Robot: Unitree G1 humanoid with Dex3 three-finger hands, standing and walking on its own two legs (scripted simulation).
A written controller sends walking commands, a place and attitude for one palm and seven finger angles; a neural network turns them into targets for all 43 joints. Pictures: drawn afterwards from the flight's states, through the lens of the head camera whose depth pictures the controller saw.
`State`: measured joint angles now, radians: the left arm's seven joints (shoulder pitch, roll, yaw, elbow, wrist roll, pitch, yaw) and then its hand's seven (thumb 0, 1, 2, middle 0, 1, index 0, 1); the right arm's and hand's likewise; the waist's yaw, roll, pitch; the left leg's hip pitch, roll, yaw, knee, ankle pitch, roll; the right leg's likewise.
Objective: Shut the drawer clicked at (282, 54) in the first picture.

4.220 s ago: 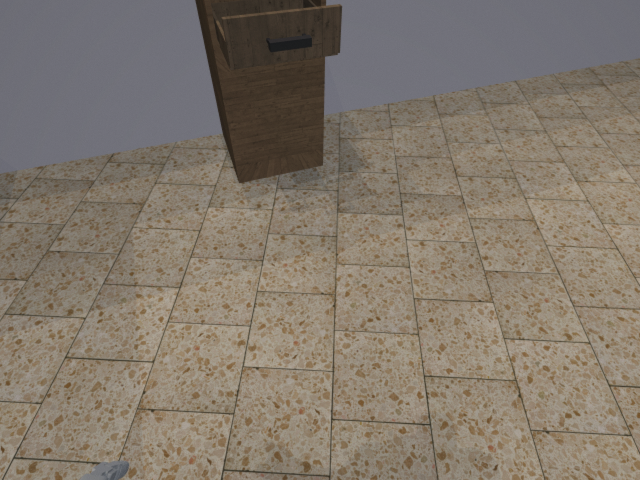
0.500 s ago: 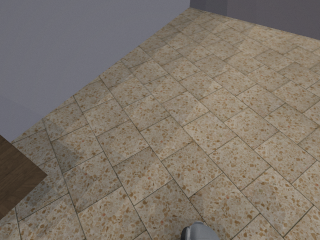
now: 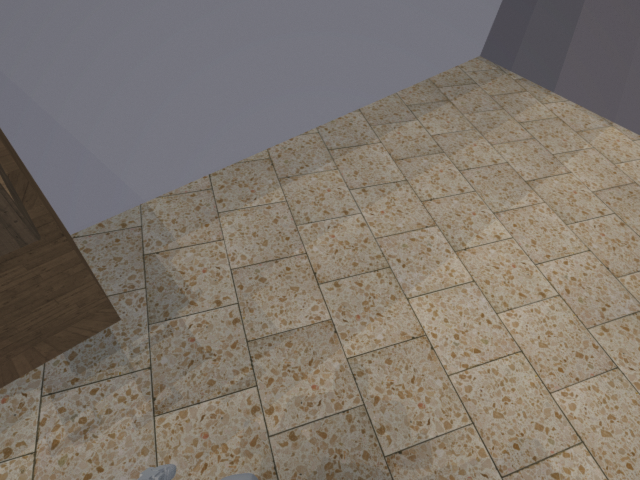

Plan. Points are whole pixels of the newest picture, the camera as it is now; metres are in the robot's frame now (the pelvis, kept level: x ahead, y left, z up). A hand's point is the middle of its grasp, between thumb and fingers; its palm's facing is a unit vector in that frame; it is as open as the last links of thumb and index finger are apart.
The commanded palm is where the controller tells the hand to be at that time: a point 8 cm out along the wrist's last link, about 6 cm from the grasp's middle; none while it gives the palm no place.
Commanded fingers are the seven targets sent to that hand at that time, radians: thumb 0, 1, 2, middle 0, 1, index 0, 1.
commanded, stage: turn to face it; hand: left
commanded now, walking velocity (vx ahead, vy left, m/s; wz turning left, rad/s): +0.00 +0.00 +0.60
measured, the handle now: out of the picture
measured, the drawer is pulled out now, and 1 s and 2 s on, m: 0.22 0.22 0.22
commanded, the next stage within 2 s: take the last steps up to it in 1.14 s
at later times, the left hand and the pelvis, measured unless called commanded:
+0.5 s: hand out of the picture +0.06 +0.18 -0.13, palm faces +0.29 -0.91 -0.31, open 7.4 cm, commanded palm none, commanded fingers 0.00 0.90 0.90 -0.20 -0.30 -0.20 -0.30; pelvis +0.01 -0.05 +0.01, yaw +17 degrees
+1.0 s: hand out of the picture -0.12 +0.17 -0.16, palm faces +0.58 -0.77 -0.28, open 7.4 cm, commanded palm none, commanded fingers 0.00 0.90 0.90 -0.20 -0.30 -0.20 -0.30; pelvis -0.01 -0.03 +0.01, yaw +34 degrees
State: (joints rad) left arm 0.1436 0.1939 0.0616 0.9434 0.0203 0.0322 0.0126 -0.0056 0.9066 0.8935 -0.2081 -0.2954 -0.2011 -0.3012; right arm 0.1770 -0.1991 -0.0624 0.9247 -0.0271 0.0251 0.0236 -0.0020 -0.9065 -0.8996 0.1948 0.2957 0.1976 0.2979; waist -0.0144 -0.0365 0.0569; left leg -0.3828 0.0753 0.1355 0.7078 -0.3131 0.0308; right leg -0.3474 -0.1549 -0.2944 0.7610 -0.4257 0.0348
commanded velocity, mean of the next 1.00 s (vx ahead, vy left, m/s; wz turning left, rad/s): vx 0.00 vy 0.00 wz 0.51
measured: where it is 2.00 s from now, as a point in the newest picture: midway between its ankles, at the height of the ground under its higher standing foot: outside the picture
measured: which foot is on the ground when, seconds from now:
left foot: down 0.00-0.44, up 0.46-0.88, down 0.90-1.00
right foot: up 0.00-0.42, down 0.44-0.90, up 0.92-1.00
